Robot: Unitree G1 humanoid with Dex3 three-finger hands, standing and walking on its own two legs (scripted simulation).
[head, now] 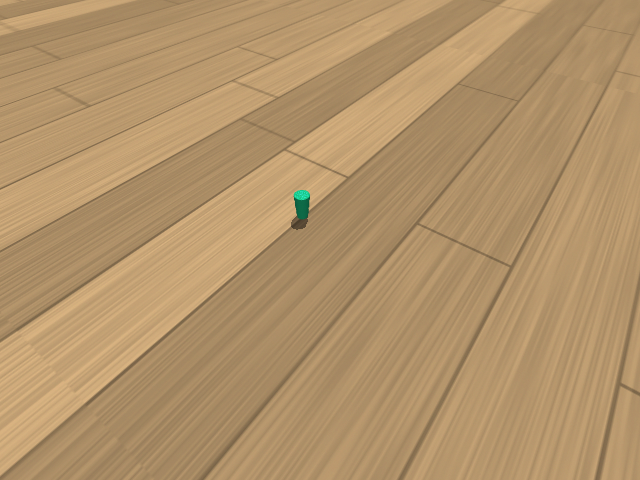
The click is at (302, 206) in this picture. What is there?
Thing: tapered cup
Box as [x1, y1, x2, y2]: [294, 190, 309, 218]
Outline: 298,190 294,193 296,213 299,218 305,218 308,212 309,193 305,190
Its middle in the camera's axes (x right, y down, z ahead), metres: -0.10 -0.16 +1.82
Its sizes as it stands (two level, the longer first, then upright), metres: 0.073 0.073 0.127
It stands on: the floor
